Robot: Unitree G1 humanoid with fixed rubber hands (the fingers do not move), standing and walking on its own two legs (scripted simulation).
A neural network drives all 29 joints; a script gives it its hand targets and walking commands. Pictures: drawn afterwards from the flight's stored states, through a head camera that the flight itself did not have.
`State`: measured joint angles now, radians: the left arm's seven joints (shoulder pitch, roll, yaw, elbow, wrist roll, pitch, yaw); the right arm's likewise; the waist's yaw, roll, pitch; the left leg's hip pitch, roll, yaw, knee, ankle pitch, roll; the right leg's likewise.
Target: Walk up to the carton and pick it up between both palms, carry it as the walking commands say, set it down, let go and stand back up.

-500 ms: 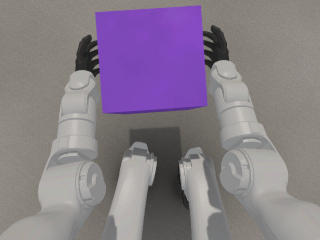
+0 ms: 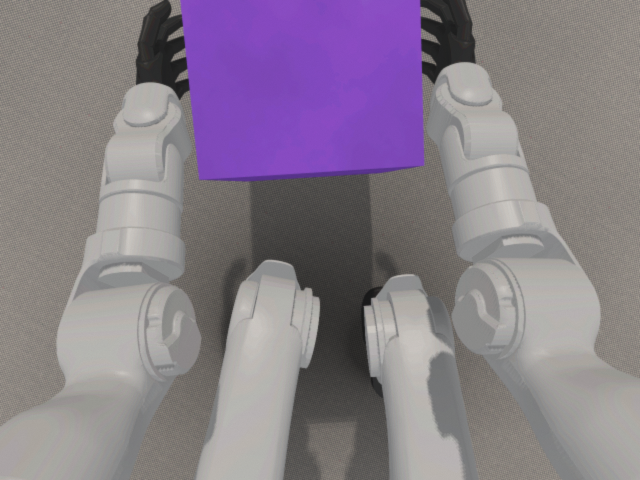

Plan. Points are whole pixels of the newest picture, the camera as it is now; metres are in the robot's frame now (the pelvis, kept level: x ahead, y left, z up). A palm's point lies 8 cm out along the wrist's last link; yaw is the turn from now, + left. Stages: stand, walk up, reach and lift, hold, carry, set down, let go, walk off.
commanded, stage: set down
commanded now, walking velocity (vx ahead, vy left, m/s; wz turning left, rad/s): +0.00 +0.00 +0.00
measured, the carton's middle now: (307, 92) +0.52 +0.07 -0.21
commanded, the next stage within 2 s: none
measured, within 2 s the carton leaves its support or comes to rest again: rests again in 1.22 s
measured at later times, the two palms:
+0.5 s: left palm (177, 85) +0.51 +0.21 -0.19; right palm (438, 71) +0.55 -0.08 -0.19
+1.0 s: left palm (184, 97) +0.50 +0.21 -0.21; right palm (436, 83) +0.54 -0.09 -0.21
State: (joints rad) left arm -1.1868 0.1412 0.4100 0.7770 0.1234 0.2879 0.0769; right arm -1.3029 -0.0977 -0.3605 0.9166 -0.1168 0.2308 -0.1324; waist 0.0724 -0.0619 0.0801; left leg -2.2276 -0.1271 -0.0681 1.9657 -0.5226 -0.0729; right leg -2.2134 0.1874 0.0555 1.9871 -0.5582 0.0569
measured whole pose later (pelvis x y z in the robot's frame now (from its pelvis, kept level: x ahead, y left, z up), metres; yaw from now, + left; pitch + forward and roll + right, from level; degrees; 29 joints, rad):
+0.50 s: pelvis +0.01 +0.00 -0.04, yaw +0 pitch +40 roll +1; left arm -1.26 0.22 0.31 0.86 0.02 0.25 0.09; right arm -1.37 -0.16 -0.25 0.98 -0.01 0.20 -0.17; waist 0.08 -0.06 0.22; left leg -2.25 -0.10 -0.04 2.13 -0.58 -0.07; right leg -2.24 0.19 0.04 2.15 -0.61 0.05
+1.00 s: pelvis +0.00 +0.00 -0.05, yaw +0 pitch +38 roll +1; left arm -1.31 0.24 0.29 0.95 0.03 0.23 0.06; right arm -1.41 -0.19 -0.25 1.06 0.00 0.18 -0.15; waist 0.09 -0.07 0.29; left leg -2.23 -0.08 -0.03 2.15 -0.57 -0.05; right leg -2.23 0.18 0.03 2.18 -0.60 0.04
